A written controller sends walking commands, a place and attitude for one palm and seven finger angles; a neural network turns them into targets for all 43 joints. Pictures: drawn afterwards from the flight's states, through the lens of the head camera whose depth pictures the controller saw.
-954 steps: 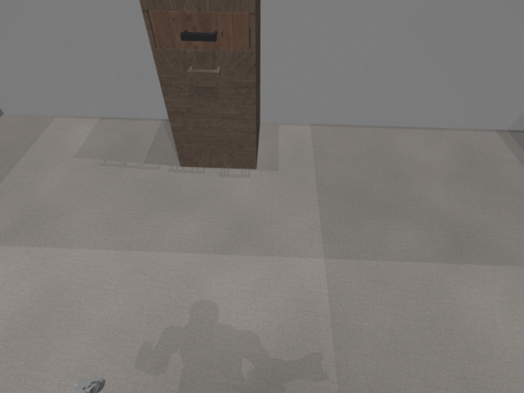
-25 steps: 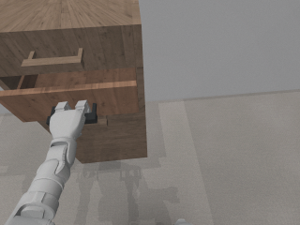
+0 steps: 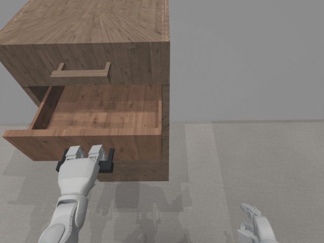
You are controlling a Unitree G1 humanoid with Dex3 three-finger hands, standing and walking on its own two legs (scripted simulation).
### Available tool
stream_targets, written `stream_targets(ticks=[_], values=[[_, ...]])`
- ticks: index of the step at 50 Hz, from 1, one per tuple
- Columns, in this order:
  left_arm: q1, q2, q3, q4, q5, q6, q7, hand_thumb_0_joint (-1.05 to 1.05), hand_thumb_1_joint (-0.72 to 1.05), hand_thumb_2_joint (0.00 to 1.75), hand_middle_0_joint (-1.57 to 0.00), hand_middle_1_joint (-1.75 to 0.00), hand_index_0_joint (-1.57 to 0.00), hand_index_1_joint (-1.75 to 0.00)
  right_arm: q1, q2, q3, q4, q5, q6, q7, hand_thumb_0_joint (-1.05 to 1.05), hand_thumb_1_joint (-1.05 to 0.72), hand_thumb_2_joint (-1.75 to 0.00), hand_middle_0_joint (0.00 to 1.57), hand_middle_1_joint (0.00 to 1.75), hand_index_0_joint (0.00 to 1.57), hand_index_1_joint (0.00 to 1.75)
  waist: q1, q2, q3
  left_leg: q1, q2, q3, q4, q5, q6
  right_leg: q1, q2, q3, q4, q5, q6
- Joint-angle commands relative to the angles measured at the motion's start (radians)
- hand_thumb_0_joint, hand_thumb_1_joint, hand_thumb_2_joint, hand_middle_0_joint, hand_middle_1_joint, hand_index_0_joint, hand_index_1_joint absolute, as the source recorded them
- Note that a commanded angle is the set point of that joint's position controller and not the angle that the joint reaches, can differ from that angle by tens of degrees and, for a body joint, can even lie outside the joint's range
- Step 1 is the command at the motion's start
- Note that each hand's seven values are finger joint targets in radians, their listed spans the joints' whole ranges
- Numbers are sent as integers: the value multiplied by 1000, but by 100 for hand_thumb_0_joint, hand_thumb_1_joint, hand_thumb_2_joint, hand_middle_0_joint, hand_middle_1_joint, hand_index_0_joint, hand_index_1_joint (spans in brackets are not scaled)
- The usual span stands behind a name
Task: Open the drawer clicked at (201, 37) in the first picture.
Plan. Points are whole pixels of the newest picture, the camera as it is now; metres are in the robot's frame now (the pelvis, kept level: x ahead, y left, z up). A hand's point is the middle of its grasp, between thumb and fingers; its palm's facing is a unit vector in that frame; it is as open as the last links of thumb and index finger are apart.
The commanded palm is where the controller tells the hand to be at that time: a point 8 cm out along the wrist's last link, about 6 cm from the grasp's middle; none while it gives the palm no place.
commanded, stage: pull the drawer open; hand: left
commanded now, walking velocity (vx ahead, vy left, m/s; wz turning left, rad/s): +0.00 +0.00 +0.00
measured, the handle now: (87, 159) +0.32 +0.22 +0.00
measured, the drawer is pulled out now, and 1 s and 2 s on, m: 0.17 0.30 0.30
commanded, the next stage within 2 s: open the thumb to release the handle in 0.84 s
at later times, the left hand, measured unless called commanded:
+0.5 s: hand (79, 224) +0.17 +0.21 -0.02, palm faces -0.04 -0.10 -0.99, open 5.7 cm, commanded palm +0.12 +0.22 +0.03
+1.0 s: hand (72, 241) +0.14 +0.21 -0.02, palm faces +0.01 -0.06 -1.00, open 5.8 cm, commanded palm +0.12 +0.22 +0.03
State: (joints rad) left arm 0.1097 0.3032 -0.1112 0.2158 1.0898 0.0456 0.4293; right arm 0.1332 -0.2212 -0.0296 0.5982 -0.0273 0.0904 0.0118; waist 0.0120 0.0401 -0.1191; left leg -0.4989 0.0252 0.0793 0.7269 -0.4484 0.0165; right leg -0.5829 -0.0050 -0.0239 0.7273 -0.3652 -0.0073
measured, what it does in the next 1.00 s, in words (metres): stands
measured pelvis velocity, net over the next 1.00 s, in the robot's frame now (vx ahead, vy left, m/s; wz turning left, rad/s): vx -0.03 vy -0.02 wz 0.01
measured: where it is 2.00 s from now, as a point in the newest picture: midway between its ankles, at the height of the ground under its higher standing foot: outside the picture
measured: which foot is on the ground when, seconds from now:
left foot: down 0.00-1.00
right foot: down 0.00-1.00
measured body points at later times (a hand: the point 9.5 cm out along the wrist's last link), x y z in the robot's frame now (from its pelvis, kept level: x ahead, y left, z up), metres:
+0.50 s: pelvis -0.01 -0.02 -0.01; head +0.04 -0.04 +0.44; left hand +0.17 +0.21 +0.03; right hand +0.20 -0.25 -0.11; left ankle -0.06 +0.10 -0.71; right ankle -0.01 -0.12 -0.71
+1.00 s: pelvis -0.03 -0.02 -0.03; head +0.02 -0.05 +0.42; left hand +0.13 +0.21 +0.03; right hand +0.17 -0.25 -0.13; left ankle -0.06 +0.10 -0.71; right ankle -0.01 -0.12 -0.71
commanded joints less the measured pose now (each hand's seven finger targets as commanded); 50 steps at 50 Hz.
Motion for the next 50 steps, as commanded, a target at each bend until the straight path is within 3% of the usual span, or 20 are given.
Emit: stream_targets(ticks=[1, 3, 6, 9, 12, 13, 17, 18, 21, 23, 26, 28, 30, 32, 35, 38, 46, 47, 48, 50], values=[[105, 171, 162, -249, -24, 18, 61, 0, 90, 90, -40, -135, -40, -135, -70, -121, -38, -143, -2, -46, -6, 0, -90, -90, 20, 30, 20, 30, 69, -26, -290, 105, -31, -38, -34, 624, -13, 269, 23, 7, -8, 598, -39], [143, 140, 131, -278, -20, 18, 65, 0, 90, 90, -40, -135, -40, -135, -79, -115, -37, -143, -5, -50, -3, 0, -90, -90, 20, 30, 20, 30, 61, -25, -270, 105, -31, -39, -29, 608, -12, 251, 21, 9, -4, 591, -36], [230, 154, 152, -326, -27, 10, 72, 0, 90, 90, -40, -135, -40, -135, -96, -114, -36, -153, -6, -55, 0, 0, -90, -90, 20, 30, 20, 30, 72, -15, -268, 94, -34, -38, -27, 583, -13, 256, 21, 14, 0, 579, -39], [289, 132, 131, -354, -26, 2, 79, 0, 90, 90, -40, -135, -40, -135, -106, -110, -33, -157, -12, -59, 3, 0, -90, -90, 20, 30, 20, 30, 66, -45, -239, 71, -40, -37, -16, 524, -9, 241, 20, 22, 4, 568, -35], [355, 156, 163, -402, -20, -15, 92, 0, 90, 90, -40, -135, -40, -135, -115, -107, -33, -165, -16, -61, 5, 0, -90, -90, 20, 30, 20, 30, 81, -19, -254, 71, -42, -37, -7, 518, -9, 233, 21, 34, 16, 549, -38], [372, 137, 140, -412, -23, -15, 93, 0, 90, 90, -40, -135, -40, -135, -115, -107, -33, -166, -18, -62, 8, 0, -90, -90, 20, 30, 20, 30, 74, -17, -240, 70, -43, -39, -1, 508, -8, 219, 21, 31, 18, 543, -38], [408, 172, 181, -442, -19, -30, 105, 0, 90, 90, -40, -135, -40, -135, -122, -109, -31, -170, -23, -62, 8, 0, -90, -90, 20, 30, 20, 30, 78, -26, -231, 52, -48, -42, 11, 463, -7, 198, 24, 47, 27, 505, -40], [458, 149, 165, -435, -24, -31, 106, 0, 90, 90, -40, -135, -40, -135, -122, -103, -29, -175, -22, -64, 9, 0, -90, -90, 20, 30, 20, 30, 83, -32, -220, 43, -50, -41, 14, 451, -6, 199, 24, 41, 29, 498, -39], [512, 180, 203, -465, -28, -48, 114, 0, 90, 90, -40, -135, -40, -135, -130, -106, -28, -181, -25, -64, 10, 0, -90, -90, 20, 30, 20, 30, 91, -17, -220, 30, -54, -42, 24, 435, -7, 191, 23, 58, 35, 502, -44], [556, 165, 190, -474, -31, -52, 118, 0, 90, 90, -40, -135, -40, -135, -129, -102, -27, -182, -27, -66, 16, 0, -90, -90, 20, 30, 20, 30, 88, -38, -195, 20, -55, -40, 34, 413, -6, 170, 23, 65, 37, 482, -42], [646, 190, 222, -522, -36, -72, 127, 0, 90, 90, -40, -135, -40, -135, -132, -105, -24, -198, -28, -66, 24, 0, -90, -90, 20, 30, 20, 30, 104, -6, -214, 14, -52, -46, 44, 437, -7, 167, 23, 72, 55, 482, -47], [712, 177, 213, -532, -40, -79, 134, 0, 90, 90, -40, -135, -40, -135, -130, -102, -23, -202, -32, -66, 32, 0, -90, -90, 20, 30, 20, 30, 102, -35, -194, -2, -52, -46, 60, 413, -7, 140, 23, 76, 63, 460, -45], [733, 183, 217, -557, -38, -86, 143, 0, 90, 90, -40, -135, -40, -135, -133, -106, -23, -214, -35, -62, 37, 0, -90, -90, 20, 30, 20, 30, 102, -21, -176, -15, -55, -48, 73, 376, -7, 103, 26, 88, 65, 408, -49], [747, 201, 240, -578, -34, -94, 158, 0, 90, 90, -40, -135, -40, -135, -127, -106, -22, -223, -39, -60, 39, 0, -90, -90, 20, 30, 20, 30, 103, -15, -204, -13, -55, -52, 88, 379, -10, 80, 26, 97, 80, 388, -52], [694, 188, 230, -569, -33, -91, 158, 0, 90, 90, -40, -135, -40, -135, -121, -108, -27, -221, -43, -56, 38, 0, -90, -90, 20, 30, 20, 30, 81, -29, -169, -35, -59, -54, 103, 316, -7, 34, 27, 96, 78, 338, -52], [734, 199, 259, -548, -39, -92, 164, 0, 90, 90, -40, -135, -40, -135, -112, -103, -27, -225, -39, -58, 29, 0, -90, -90, 20, 30, 20, 30, 94, -26, -196, -49, -60, -52, 107, 312, -7, 55, 27, 86, 92, 349, -52], [667, 209, 260, -550, -51, -71, 160, 0, 90, 90, -40, -135, -40, -135, -116, -110, -27, -230, -34, -53, 16, 0, -90, -90, 20, 30, 20, 30, 78, -40, -182, -68, -56, -55, 99, 256, -4, 44, 22, 79, 77, 291, -51], [350, 204, 215, -539, -29, -62, 164, 0, 90, 90, -40, -135, -40, -135, -125, -124, -24, -196, -39, -45, 4, 0, -90, -90, 20, 30, 20, 30, 6, -49, -149, -77, -56, -66, 115, 199, -3, -39, 16, 80, 73, 227, -43], [339, 197, 233, -517, -24, -66, 170, 0, 83, 87, -40, -134, -40, -134, -107, -112, -34, -201, -42, -54, -8, 0, -90, -90, 20, 30, 20, 30, 30, -36, -166, -73, -54, -59, 109, 170, 0, -20, 14, 61, 63, 181, -39], [383, 184, 222, -457, -27, -53, 168, 0, 69, 81, -38, -133, -38, -133, -101, -111, -36, -193, -33, -66, -17, 0, -90, -90, 20, 30, 20, 30, 39, -41, -182, -60, -57, -53, 102, 163, 1, -6, 15, 57, 49, 167, -40]])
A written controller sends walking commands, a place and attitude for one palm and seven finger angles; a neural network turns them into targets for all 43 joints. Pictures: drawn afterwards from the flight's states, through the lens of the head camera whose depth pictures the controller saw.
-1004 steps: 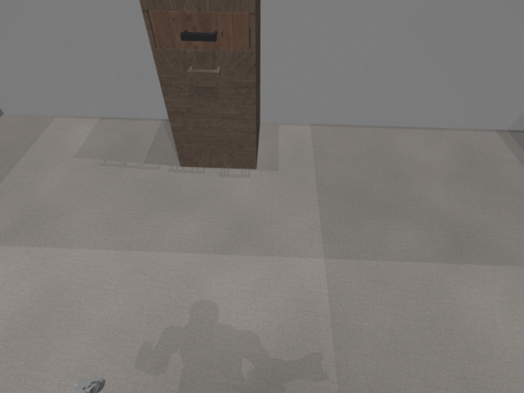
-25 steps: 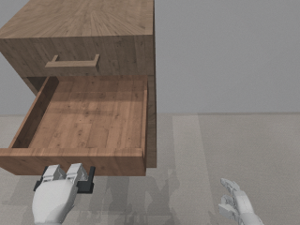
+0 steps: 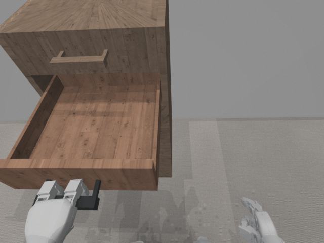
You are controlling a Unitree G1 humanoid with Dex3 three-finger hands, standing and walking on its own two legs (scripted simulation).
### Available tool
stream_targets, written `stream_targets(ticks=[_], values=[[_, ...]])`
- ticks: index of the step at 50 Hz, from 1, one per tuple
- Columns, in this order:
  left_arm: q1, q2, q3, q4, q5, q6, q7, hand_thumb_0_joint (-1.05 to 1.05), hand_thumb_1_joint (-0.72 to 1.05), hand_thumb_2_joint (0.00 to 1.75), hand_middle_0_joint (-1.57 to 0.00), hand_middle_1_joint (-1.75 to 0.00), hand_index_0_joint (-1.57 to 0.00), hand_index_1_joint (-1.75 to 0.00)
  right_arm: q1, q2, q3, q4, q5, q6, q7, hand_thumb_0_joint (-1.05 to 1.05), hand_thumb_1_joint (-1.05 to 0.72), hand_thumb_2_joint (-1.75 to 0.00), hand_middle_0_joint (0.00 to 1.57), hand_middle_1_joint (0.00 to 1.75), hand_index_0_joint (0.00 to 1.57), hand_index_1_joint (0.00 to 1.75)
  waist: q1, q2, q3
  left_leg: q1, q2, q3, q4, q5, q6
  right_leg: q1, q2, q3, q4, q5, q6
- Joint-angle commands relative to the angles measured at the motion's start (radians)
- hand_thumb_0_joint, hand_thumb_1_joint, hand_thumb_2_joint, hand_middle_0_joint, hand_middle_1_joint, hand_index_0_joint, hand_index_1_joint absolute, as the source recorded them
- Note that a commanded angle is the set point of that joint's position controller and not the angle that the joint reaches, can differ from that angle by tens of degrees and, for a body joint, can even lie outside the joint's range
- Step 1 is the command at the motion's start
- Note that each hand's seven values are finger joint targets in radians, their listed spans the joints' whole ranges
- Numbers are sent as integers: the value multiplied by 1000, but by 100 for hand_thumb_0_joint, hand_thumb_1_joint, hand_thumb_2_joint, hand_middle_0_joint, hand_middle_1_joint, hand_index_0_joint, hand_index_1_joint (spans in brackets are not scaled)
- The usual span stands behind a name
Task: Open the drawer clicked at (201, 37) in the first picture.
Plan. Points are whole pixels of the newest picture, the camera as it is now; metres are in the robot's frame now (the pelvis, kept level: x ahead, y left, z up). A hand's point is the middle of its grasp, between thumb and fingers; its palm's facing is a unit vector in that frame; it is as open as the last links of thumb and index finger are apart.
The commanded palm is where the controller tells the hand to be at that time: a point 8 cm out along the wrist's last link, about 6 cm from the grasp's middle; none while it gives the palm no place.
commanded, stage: open the thumb to release the handle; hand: left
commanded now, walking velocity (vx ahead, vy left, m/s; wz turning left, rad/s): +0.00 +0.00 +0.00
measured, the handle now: (69, 193) +0.22 +0.24 +0.03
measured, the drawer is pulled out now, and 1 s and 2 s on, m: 0.30 0.30 0.30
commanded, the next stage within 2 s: lift the hand off the handle in 0.44 s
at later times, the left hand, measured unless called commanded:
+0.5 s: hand (64, 218) +0.17 +0.24 +0.01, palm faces +0.01 -0.10 -1.00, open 12.9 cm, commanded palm +0.15 +0.24 +0.06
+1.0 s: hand (64, 215) +0.18 +0.23 +0.02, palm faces +0.00 -0.11 -0.99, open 13.5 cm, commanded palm +0.16 +0.23 +0.08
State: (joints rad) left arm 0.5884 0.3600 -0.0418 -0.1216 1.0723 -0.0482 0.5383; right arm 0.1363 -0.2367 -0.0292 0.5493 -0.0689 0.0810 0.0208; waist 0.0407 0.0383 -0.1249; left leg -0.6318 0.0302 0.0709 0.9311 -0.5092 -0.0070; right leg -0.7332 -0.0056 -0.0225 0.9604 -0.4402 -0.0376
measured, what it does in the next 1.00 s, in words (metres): stands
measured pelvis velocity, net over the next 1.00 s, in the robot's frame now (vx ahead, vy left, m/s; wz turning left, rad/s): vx -0.01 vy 0.01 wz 0.02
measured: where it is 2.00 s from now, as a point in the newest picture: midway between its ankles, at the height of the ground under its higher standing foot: outside the picture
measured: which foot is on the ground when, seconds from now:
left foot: down 0.00-1.00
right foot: down 0.00-1.00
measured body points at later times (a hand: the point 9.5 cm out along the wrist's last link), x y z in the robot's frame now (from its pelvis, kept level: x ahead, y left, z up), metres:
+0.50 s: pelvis -0.01 +0.00 +0.01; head +0.03 -0.02 +0.46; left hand +0.17 +0.24 +0.06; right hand +0.21 -0.22 -0.09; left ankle -0.03 +0.12 -0.68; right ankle +0.02 -0.10 -0.68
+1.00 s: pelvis -0.01 +0.01 +0.01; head +0.03 -0.02 +0.46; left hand +0.17 +0.24 +0.07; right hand +0.20 -0.21 -0.09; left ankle -0.03 +0.12 -0.68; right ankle +0.02 -0.10 -0.68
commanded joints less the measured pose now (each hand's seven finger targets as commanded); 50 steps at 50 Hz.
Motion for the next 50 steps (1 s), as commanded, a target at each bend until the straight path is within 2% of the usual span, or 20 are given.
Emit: stream_targets(ticks=[1, 4, 6, 10, 17, 19, 22, 26, 27, 28, 31, 33, 34, 36, 37, 38, 39, 42, 46, 50], values=[[-97, 126, 150, -112, -19, 50, 51, 0, 62, 78, -38, -132, -38, -132, -104, -98, -36, -146, 12, -58, -31, 0, -90, -90, 20, 30, 20, 30, 10, -50, -198, 79, -60, -46, -115, 237, 25, 174, 16, 42, -184, 263, -9], [-98, 98, 85, -112, -36, 68, 4, 0, 41, 69, -36, -130, -36, -130, -112, -98, -31, -139, 20, -64, -40, 0, -90, -90, 20, 30, 20, 30, 8, -66, -187, 84, -61, -40, -135, 245, 31, 220, 8, 35, -208, 292, -1], [-111, 129, 104, -104, -32, 69, -17, 0, 27, 63, -35, -128, -35, -128, -121, -100, -22, -136, 22, -62, -47, 0, -90, -90, 20, 30, 20, 30, 15, -69, -172, 86, -61, -43, -151, 251, 30, 236, 10, 40, -218, 301, -3], [-123, 129, 98, -82, -21, 47, -44, 0, -1, 51, -33, -125, -33, -125, -124, -92, -15, -130, 21, -64, -53, 0, -90, -90, 20, 30, 20, 30, 21, -76, -112, 75, -63, -40, -168, 209, 30, 229, 7, 43, -247, 236, 1], [-188, 126, 101, -80, -11, 6, -37, 0, -50, 30, -30, -120, -30, -120, -119, -89, -20, -126, 13, -69, -47, 0, -90, -90, 20, 30, 20, 30, 19, -37, -127, 103, -63, -44, -168, 199, 27, 191, 9, 42, -250, 178, -6], [-163, 111, 89, -93, -11, 1, -31, 0, -50, 30, -30, -120, -30, -120, -113, -88, -25, -131, 10, -71, -41, 0, -90, -90, 20, 30, 20, 30, 25, -25, -154, 112, -62, -44, -163, 229, 26, 200, 11, 33, -235, 217, -9], [-191, 123, 99, -85, -7, 9, -26, 0, -50, 30, -30, -120, -30, -120, -120, -92, -23, -128, 11, -66, -41, 0, -90, -90, 20, 30, 20, 30, 17, -50, -144, 98, -61, -47, -159, 228, 25, 191, 12, 33, -230, 224, -6], [-184, 117, 91, -91, -5, 20, -23, 0, -50, 30, -30, -120, -30, -120, -123, -92, -24, -133, 13, -64, -38, 0, -90, -90, 20, 30, 20, 30, 16, -33, -149, 107, -58, -49, -160, 241, 24, 189, 15, 27, -226, 233, -10], [-111, 74, 47, -128, -14, 23, -28, 0, -50, 30, -30, -120, -30, -120, -118, -87, -24, -149, 9, -67, -28, 0, -90, -90, 20, 30, 20, 30, 31, -31, -174, 120, -57, -49, -165, 257, 24, 206, 14, 27, -221, 239, -12], [-110, 70, 30, -127, -16, 26, -32, 0, -50, 30, -30, -120, -30, -120, -120, -87, -24, -145, 14, -66, -25, 0, -90, -90, 20, 30, 20, 30, 20, -32, -153, 117, -54, -48, -162, 264, 25, 197, 15, 21, -221, 249, -11], [-128, 114, 79, -123, -10, 27, -32, 0, -50, 30, -30, -120, -30, -120, -115, -92, -20, -147, 11, -62, -30, 0, -90, -90, 20, 30, 20, 30, 20, -72, -147, 99, -53, -52, -161, 258, 26, 203, 16, 26, -221, 261, -9], [-140, 99, 60, -128, 1, 24, -27, 0, -50, 30, -30, -120, -30, -120, -115, -89, -19, -144, 9, -61, -27, 0, -90, -90, 20, 30, 20, 30, 19, -42, -147, 105, -56, -49, -158, 247, 24, 186, 15, 31, -217, 246, -11], [-144, 100, 63, -115, 0, 25, -27, 0, -50, 30, -30, -120, -30, -120, -114, -88, -19, -143, 11, -60, -28, 0, -90, -90, 20, 30, 20, 30, 17, -56, -131, 93, -55, -51, -158, 233, 24, 183, 14, 26, -219, 230, -9], [-158, 125, 98, -107, 0, 26, -19, 0, -50, 30, -30, -120, -30, -120, -114, -91, -21, -142, 11, -59, -35, 0, -90, -90, 20, 30, 20, 30, 18, -58, -149, 93, -55, -49, -155, 245, 25, 199, 16, 33, -220, 261, -10], [-168, 116, 86, -114, 2, 27, -17, 0, -50, 30, -30, -120, -30, -120, -115, -90, -20, -138, 10, -61, -34, 0, -90, -90, 20, 30, 20, 30, 21, -28, -157, 101, -56, -48, -158, 242, 22, 194, 14, 33, -216, 251, -10], [-196, 91, 56, -113, 3, 29, -19, 0, -50, 30, -30, -120, -30, -120, -111, -88, -22, -134, 10, -60, -33, 0, -90, -90, 20, 30, 20, 30, 9, -24, -150, 110, -55, -51, -155, 248, 23, 176, 17, 28, -213, 249, -11], [-201, 88, 51, -120, 1, 30, -19, 0, -50, 30, -30, -120, -30, -120, -109, -89, -24, -137, 11, -60, -32, 0, -90, -90, 20, 30, 20, 30, 9, -13, -157, 115, -53, -52, -156, 248, 23, 172, 16, 20, -214, 234, -11], [-201, 86, 47, -113, -1, 38, -15, 0, -50, 30, -30, -120, -30, -120, -105, -90, -25, -135, 10, -61, -32, 0, -90, -90, 20, 30, 20, 30, 7, -40, -169, 124, -50, -53, -154, 267, 23, 177, 17, 18, -211, 258, -10], [-219, 119, 60, -208, -15, 50, -24, 0, -50, 30, -30, -120, -30, -120, -117, -90, -20, -146, 14, -59, -36, 0, -90, -90, 20, 30, 20, 30, 14, -14, -197, 160, -50, -56, -176, 286, 25, 215, 15, 20, -228, 262, -12], [-236, 122, 56, -264, -26, 45, -45, 0, -50, 30, -30, -120, -30, -120, -119, -85, -18, -144, 14, -66, -38, 0, -90, -90, 20, 30, 20, 30, 12, -12, -162, 188, -46, -58, -196, 285, 25, 212, 11, 20, -250, 235, -10]])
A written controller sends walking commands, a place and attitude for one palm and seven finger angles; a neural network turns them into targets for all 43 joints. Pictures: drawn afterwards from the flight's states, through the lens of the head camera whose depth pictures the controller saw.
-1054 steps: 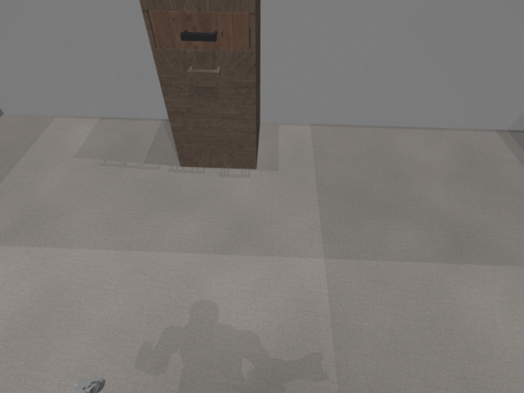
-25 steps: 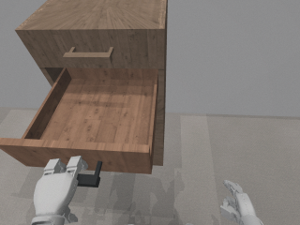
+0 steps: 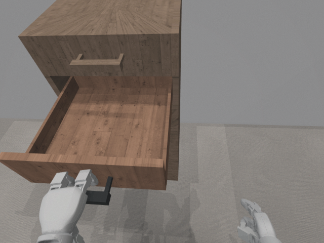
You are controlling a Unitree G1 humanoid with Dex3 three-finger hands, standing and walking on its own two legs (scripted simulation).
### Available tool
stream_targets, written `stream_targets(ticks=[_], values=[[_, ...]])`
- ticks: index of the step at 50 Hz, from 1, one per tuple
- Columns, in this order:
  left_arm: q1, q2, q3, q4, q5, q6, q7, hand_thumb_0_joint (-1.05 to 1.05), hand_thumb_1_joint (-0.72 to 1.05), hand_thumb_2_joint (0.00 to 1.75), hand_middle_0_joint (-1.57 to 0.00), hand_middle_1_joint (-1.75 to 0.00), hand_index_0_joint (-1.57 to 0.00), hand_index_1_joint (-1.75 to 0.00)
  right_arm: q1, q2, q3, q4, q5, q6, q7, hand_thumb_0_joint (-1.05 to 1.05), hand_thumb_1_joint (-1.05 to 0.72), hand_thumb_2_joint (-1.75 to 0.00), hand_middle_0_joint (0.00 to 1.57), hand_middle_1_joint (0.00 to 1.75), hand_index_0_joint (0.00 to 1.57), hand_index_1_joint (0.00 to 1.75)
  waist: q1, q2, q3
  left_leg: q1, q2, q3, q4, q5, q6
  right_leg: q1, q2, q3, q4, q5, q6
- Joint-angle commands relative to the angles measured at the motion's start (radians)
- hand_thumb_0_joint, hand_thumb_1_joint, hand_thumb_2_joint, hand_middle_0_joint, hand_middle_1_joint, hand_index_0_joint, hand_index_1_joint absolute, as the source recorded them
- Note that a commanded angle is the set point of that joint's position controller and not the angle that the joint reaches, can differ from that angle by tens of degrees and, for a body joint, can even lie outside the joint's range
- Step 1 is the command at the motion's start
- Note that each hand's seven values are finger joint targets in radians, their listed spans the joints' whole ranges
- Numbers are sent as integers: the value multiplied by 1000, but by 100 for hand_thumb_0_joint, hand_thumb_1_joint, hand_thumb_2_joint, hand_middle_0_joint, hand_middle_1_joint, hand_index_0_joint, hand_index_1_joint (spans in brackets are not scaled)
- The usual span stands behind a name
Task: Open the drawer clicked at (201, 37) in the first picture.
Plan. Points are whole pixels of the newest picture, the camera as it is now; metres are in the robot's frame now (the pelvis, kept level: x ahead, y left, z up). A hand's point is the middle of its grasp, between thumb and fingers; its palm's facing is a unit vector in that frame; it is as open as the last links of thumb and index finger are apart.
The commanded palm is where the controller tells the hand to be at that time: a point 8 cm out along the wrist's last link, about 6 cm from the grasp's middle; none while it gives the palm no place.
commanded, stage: lift the hand off the handle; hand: left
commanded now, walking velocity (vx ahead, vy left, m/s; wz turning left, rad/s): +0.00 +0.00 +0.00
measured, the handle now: (83, 187) +0.23 +0.22 +0.02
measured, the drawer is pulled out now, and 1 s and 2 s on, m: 0.30 0.30 0.30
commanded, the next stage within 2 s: draw the hand back to the body in 1.14 s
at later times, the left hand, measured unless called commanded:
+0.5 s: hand (65, 198) +0.19 +0.22 +0.07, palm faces +0.04 -0.11 -0.99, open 13.2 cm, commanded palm +0.17 +0.22 +0.14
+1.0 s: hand (50, 175) +0.21 +0.22 +0.15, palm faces +0.11 -0.13 -0.99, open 13.8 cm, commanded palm +0.17 +0.22 +0.22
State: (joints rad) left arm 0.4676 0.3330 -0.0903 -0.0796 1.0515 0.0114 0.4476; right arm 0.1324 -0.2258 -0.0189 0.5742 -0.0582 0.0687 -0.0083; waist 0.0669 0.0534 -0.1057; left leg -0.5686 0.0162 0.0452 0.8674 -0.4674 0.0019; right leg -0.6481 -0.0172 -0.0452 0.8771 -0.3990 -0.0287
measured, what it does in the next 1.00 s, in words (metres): stands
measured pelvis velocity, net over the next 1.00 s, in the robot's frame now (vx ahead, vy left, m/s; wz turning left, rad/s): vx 0.02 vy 0.01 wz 0.01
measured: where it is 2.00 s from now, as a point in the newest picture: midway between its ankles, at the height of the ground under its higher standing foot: outside the picture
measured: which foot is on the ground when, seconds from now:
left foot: down 0.00-1.00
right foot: down 0.00-1.00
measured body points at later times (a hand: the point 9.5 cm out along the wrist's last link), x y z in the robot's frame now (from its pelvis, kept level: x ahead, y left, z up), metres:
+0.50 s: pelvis +0.01 +0.00 +0.02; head +0.03 -0.04 +0.47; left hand +0.18 +0.23 +0.13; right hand +0.23 -0.21 -0.07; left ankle -0.02 +0.12 -0.70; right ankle +0.02 -0.10 -0.70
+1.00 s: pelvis +0.02 +0.01 +0.04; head +0.02 -0.04 +0.49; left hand +0.19 +0.23 +0.21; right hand +0.25 -0.19 -0.05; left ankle -0.02 +0.12 -0.70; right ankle +0.02 -0.10 -0.70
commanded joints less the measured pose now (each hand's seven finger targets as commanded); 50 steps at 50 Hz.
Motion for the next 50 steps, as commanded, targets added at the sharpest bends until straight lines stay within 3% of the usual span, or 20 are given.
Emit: stream_targets(ticks=[1, 3, 6, 13, 14, 19, 21, 23, 27, 31, 33, 34, 41, 50], values=[[-92, 159, 117, -316, -12, -13, 43, 0, -50, 30, -30, -120, -30, -120, -118, -97, -24, -177, 3, -53, -9, 0, -90, -90, 20, 30, 20, 30, -6, -24, -185, 129, -32, -32, -138, 252, 17, 144, 21, 45, -174, 200, -22], [-118, 142, 95, -338, -12, -15, 33, 0, -50, 30, -30, -120, -30, -120, -116, -93, -23, -171, 2, -56, -5, 0, -90, -90, 20, 30, 20, 30, -14, -32, -167, 143, -31, -36, -145, 251, 15, 131, 21, 45, -179, 186, -21], [-54, 177, 139, -348, -24, -12, 22, 0, -50, 30, -30, -120, -30, -120, -120, -94, -23, -180, 6, -57, -3, 0, -90, -90, 20, 30, 20, 30, 2, -33, -171, 154, -28, -35, -160, 275, 16, 176, 20, 50, -195, 218, -21], [-111, 174, 127, -397, -43, 3, -26, 0, -50, 30, -30, -120, -30, -120, -136, -91, -17, -170, 15, -53, -6, 0, -90, -90, 20, 30, 20, 30, 0, -28, -135, 194, -28, -33, -209, 261, 17, 219, 14, 52, -240, 213, -13], [-94, 186, 140, -415, -45, -1, -32, 0, -50, 30, -30, -120, -30, -120, -134, -91, -19, -174, 16, -56, -7, 0, -90, -90, 20, 30, 20, 30, 11, -7, -146, 204, -26, -31, -217, 278, 16, 236, 14, 49, -241, 221, -14], [-90, 190, 145, -435, -60, -2, -67, 0, -50, 30, -30, -120, -30, -120, -141, -89, -11, -174, 18, -56, -8, 0, -90, -90, 20, 30, 20, 30, 15, -45, -108, 224, -27, -30, -244, 287, 19, 269, 8, 56, -279, 243, -8], [-86, 214, 168, -445, -69, 4, -81, 0, -50, 30, -30, -120, -30, -120, -154, -93, -9, -177, 23, -54, -11, 0, -90, -90, 20, 30, 20, 30, 20, -32, -112, 241, -24, -30, -260, 304, 15, 295, 9, 64, -296, 259, -10], [-107, 193, 137, -481, -71, 2, -96, 0, -50, 30, -30, -120, -30, -120, -151, -89, -9, -175, 24, -55, -7, 0, -90, -90, 20, 30, 20, 30, 20, -3, -109, 264, -22, -28, -273, 319, 16, 298, 7, 53, -302, 256, -10], [-92, 227, 166, -501, -90, 5, -128, 0, -50, 30, -30, -120, -30, -120, -154, -94, -1, -179, 27, -56, -6, 0, -90, -90, 20, 30, 20, 30, 26, -44, -92, 275, -22, -26, -297, 313, 17, 335, -1, 65, -339, 269, -3], [-52, 233, 179, -529, -98, 17, -154, 0, -50, 30, -30, -120, -30, -120, -177, -97, 1, -191, 36, -54, -2, 0, -90, -90, 20, 30, 20, 30, 41, -15, -98, 309, -16, -23, -324, 363, 13, 386, 0, 70, -365, 328, -7], [-42, 213, 154, -515, -108, 35, -182, 0, -50, 30, -30, -120, -30, -120, -170, -96, 6, -183, 42, -45, 4, 0, -90, -90, 20, 30, 20, 30, 36, -41, -64, 301, -15, -18, -346, 364, 15, 399, -2, 44, -374, 325, 0], [-36, 233, 171, -505, -110, 42, -195, 0, -50, 30, -30, -120, -30, -120, -169, -98, 5, -184, 44, -43, 5, 0, -90, -90, 20, 30, 20, 30, 41, -68, -49, 295, -15, -15, -354, 361, 16, 412, -3, 46, -384, 332, 4], [-49, 255, 181, -582, -148, 70, -277, 0, -50, 30, -30, -120, -30, -120, -204, -107, 21, -213, 62, -31, 8, 0, -90, -90, 20, 30, 20, 30, 43, -18, -59, 351, -3, -21, -402, 396, 16, 474, -3, 47, -426, 355, 6], [-105, 288, 197, -653, -149, 64, -312, 0, -50, 30, -30, -120, -30, -120, -185, -108, 24, -218, 64, -19, 21, 0, -90, -90, 20, 30, 20, 30, 47, 2, -39, 394, 8, -26, -437, 446, 12, 490, -3, 21, -454, 350, 3]])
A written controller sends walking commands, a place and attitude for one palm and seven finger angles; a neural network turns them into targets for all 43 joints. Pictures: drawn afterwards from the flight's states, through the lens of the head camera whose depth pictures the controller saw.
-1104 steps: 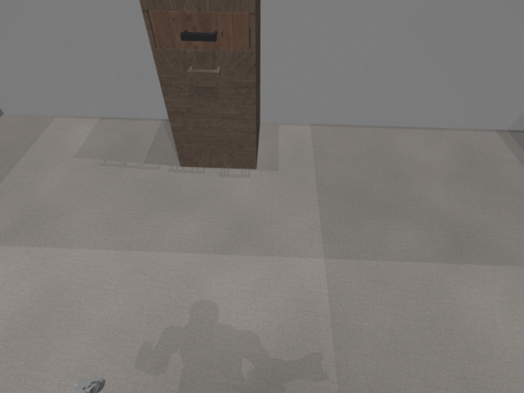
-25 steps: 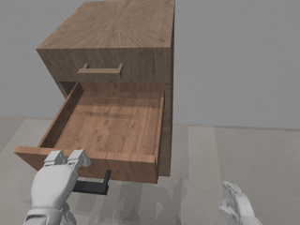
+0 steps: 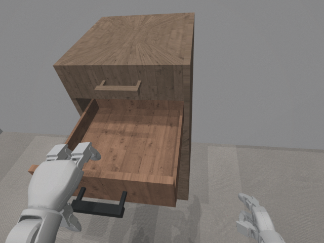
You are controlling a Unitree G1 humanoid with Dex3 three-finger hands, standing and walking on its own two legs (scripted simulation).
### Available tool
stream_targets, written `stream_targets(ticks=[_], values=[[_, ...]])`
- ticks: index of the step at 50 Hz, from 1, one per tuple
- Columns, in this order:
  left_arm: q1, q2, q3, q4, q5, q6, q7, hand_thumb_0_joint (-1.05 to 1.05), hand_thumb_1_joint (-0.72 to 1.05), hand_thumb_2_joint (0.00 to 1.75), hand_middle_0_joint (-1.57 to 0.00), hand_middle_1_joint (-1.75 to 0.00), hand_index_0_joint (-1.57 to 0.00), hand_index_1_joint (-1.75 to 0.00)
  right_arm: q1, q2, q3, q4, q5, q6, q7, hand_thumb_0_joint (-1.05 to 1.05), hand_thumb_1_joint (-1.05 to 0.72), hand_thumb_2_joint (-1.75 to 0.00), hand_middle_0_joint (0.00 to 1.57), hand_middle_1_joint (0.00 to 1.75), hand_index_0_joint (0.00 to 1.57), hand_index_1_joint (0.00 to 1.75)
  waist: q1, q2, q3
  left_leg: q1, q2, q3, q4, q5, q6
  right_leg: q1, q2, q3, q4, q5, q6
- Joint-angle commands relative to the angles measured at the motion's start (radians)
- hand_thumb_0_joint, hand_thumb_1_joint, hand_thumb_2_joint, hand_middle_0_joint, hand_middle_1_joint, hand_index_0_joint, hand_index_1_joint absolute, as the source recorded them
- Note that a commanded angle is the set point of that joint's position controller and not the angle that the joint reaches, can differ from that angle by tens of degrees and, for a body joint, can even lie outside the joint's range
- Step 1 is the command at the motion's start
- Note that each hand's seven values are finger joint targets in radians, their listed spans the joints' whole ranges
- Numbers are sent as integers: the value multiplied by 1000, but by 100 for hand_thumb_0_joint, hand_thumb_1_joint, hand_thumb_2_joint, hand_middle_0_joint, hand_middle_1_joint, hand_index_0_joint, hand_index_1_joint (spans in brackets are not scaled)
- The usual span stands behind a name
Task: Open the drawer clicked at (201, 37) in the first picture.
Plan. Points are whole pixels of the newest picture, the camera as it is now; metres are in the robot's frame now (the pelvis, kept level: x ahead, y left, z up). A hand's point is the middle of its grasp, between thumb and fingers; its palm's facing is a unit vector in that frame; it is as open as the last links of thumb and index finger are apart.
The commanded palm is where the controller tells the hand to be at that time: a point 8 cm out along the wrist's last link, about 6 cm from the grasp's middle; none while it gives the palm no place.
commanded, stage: lift the hand off the handle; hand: left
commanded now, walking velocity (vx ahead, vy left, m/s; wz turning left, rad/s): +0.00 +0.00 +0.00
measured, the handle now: (100, 200) +0.22 +0.22 -0.02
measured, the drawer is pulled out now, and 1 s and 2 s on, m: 0.30 0.30 0.30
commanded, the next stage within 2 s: draw the hand back to the body in 0.14 s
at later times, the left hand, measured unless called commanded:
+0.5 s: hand (67, 184) +0.19 +0.23 +0.12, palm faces +0.09 -0.11 -0.99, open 13.8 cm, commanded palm +0.15 +0.22 +0.18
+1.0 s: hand (70, 179) +0.19 +0.21 +0.14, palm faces +0.30 -0.81 -0.50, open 13.6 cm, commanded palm +0.15 +0.25 +0.18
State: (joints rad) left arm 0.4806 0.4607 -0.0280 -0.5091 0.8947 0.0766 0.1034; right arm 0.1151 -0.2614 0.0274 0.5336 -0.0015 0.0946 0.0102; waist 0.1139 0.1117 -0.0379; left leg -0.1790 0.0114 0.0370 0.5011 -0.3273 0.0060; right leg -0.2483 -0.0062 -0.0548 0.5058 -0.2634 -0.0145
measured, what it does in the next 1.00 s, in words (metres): stands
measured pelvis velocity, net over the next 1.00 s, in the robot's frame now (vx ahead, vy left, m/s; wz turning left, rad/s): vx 0.01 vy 0.00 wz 0.03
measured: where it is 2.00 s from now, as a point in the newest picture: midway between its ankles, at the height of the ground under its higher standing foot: outside the picture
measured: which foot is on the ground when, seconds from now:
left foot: down 0.00-1.00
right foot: down 0.00-1.00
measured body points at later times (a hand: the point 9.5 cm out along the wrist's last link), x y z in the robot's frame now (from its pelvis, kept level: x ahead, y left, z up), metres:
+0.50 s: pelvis +0.00 +0.00 +0.00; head +0.01 -0.04 +0.45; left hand +0.18 +0.23 +0.17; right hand +0.23 -0.20 -0.09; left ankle -0.04 +0.11 -0.74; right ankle +0.00 -0.11 -0.74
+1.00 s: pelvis +0.01 +0.00 +0.00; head +0.01 -0.02 +0.45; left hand +0.17 +0.25 +0.17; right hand +0.22 -0.20 -0.08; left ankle -0.04 +0.11 -0.74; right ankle +0.00 -0.11 -0.74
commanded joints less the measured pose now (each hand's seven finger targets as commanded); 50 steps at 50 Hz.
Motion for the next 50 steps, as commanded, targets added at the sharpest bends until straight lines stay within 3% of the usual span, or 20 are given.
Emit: stream_targets(ticks=[1, 5, 11, 13, 21, 25, 31, 33, 35, 36, 37, 38, 41, 42, 43, 44, 45, 46, 47, 50], values=[[-118, 161, 148, -227, -1, 10, 25, 0, -50, 30, -30, -120, -30, -120, -203, -70, -17, -183, 17, -47, 6, 0, -90, -90, 20, 30, 20, 30, 2, -41, -102, 4, 15, -31, -77, 302, 5, 100, -8, 46, -86, 209, -19], [-103, 127, 106, -198, -14, 27, -13, 0, -50, 30, -30, -120, -30, -120, -185, -73, -20, -181, 18, -36, 18, 0, -90, -90, 20, 30, 20, 30, -2, -94, -70, -7, 16, -21, -98, 310, 5, 108, -12, 19, -88, 221, -9], [-113, 127, 96, -259, -5, 23, -21, 0, -50, 30, -30, -120, -30, -120, -205, -75, -11, -210, 20, -36, 25, 0, -90, -90, 20, 30, 20, 30, 2, -62, -121, 3, 23, -29, -90, 324, 6, 122, -2, 34, -81, 229, -17], [-85, 181, 153, -252, 0, 7, -3, 0, -50, 30, -30, -120, -30, -120, -168, -81, -14, -202, 14, -33, 20, 0, -90, -90, 20, 30, 20, 30, 8, -75, -131, 5, 22, -18, -79, 344, 5, 132, -9, 35, -80, 259, -16], [-58, 161, 169, -239, -31, 9, 7, 0, -50, 30, -30, -120, -30, -120, -192, -78, -17, -202, 22, -37, 17, 0, -90, -90, 20, 30, 20, 30, -4, -55, -93, 5, 18, -28, -73, 304, 6, 94, -10, 43, -93, 228, -17], [-40, 216, 210, -233, -39, -5, -4, 0, -50, 30, -30, -120, -30, -120, -154, -92, -23, -200, 15, -36, 3, 0, -90, -90, 20, 30, 20, 30, -2, -89, -113, 7, 12, -17, -64, 315, 13, 116, -26, 37, -93, 272, -6], [-8, 228, 244, -238, -71, -28, -11, 0, -50, 30, -30, -120, -30, -120, -172, -95, -20, -210, 20, -46, -6, 0, -90, -90, 20, 30, 20, 30, -5, -50, -92, 5, 16, -29, -59, 291, 10, 92, -20, 45, -102, 236, -9], [-10, 248, 265, -225, -66, -44, -6, 0, -50, 30, -30, -120, -30, -120, -132, -96, -27, -198, 11, -43, -10, 0, -90, -90, 20, 30, 20, 30, -5, -84, -92, 1, 16, -21, -56, 298, 12, 87, -27, 31, -99, 235, -6], [9, 258, 282, -240, -70, -54, 1, 0, -50, 30, -30, -120, -30, -120, -126, -102, -31, -207, 10, -42, -13, 0, -90, -90, 20, 30, 20, 30, 0, -88, -116, 5, 14, -20, -45, 317, 14, 100, -33, 37, -89, 285, -3], [37, 267, 309, -234, -82, -48, 6, 0, -50, 30, -30, -120, -30, -120, -157, -101, -27, -208, 20, -49, -12, 0, -90, -90, 20, 30, 20, 30, 0, -50, -120, 5, 14, -27, -43, 314, 9, 103, -23, 56, -90, 282, -10], [20, 261, 298, -240, -80, -55, 5, 0, -50, 30, -30, -120, -30, -120, -122, -97, -28, -200, 11, -46, -12, 0, -90, -90, 20, 30, 20, 30, -3, -63, -131, 3, 13, -18, -42, 317, 12, 103, -33, 33, -85, 276, -5], [44, 268, 313, -219, -82, -57, 8, 0, -50, 30, -30, -120, -30, -120, -123, -98, -33, -197, 13, -45, -13, 0, -90, -90, 20, 30, 20, 30, -3, -86, -108, -8, 15, -21, -41, 324, 10, 93, -31, 32, -82, 284, -4], [52, 250, 311, -233, -104, -56, 9, 0, -50, 30, -30, -120, -30, -120, -153, -100, -34, -206, 21, -50, -12, 0, -90, -90, 20, 30, 20, 30, -6, -49, -87, -6, 18, -28, -44, 306, 7, 75, -23, 43, -89, 258, -8], [46, 264, 311, -248, -100, -64, 7, 0, -50, 30, -30, -120, -30, -120, -115, -103, -35, -203, 13, -50, -13, 0, -90, -90, 20, 30, 20, 30, -5, -52, -126, 0, 18, -20, -40, 317, 11, 84, -32, 25, -82, 257, -4], [41, -158, 214, -196, -812, -129, -3, 0, -47, 32, -30, -118, -30, -118, -57, 0, -37, -221, 33, -141, -44, 0, -90, -90, 20, 30, 20, 30, -105, -137, -24, 79, 46, -35, -58, 289, 33, 102, -10, -22, -68, 212, -9], [72, -55, 253, -144, -824, -166, 8, 0, -43, 33, -29, -115, -29, -115, -40, -36, -38, -187, 28, -189, -64, 0, -90, -90, 20, 30, 20, 30, -86, -184, -24, 77, 61, -46, -68, 281, 30, 88, -16, -22, -63, 170, -3], [60, 0, 319, -220, -876, -193, 24, 0, -40, 34, -29, -113, -29, -113, -43, -38, -37, -175, 21, -208, -85, 0, -90, -90, 20, 30, 20, 30, -67, -175, -58, 85, 51, -44, -86, 297, 27, 126, -24, -25, -86, 185, 2], [31, 36, 357, -232, -891, -212, 39, 0, -36, 36, -29, -111, -29, -111, -60, -40, -30, -151, 15, -235, -97, 0, -90, -90, 20, 30, 20, 30, -60, -161, -60, 84, 42, -42, -89, 284, 22, 137, -22, -17, -92, 180, 1], [-17, 31, 337, -316, -892, -237, 44, 0, -32, 37, -29, -109, -29, -109, -38, -39, -25, -157, 5, -263, -102, 0, -90, -90, 20, 30, 20, 30, -58, -98, -106, 98, 35, -38, -93, 316, 22, 159, -35, -10, -90, 208, 0], [-10, 3, 325, -280, -903, -246, 51, 0, -22, 42, -28, -102, -28, -102, -25, -32, -22, -122, -1, -304, -103, 0, -90, -90, 20, 30, 20, 30, -57, -17, -31, 73, 33, -40, -107, 367, 7, 157, -39, -16, -99, 239, -9]])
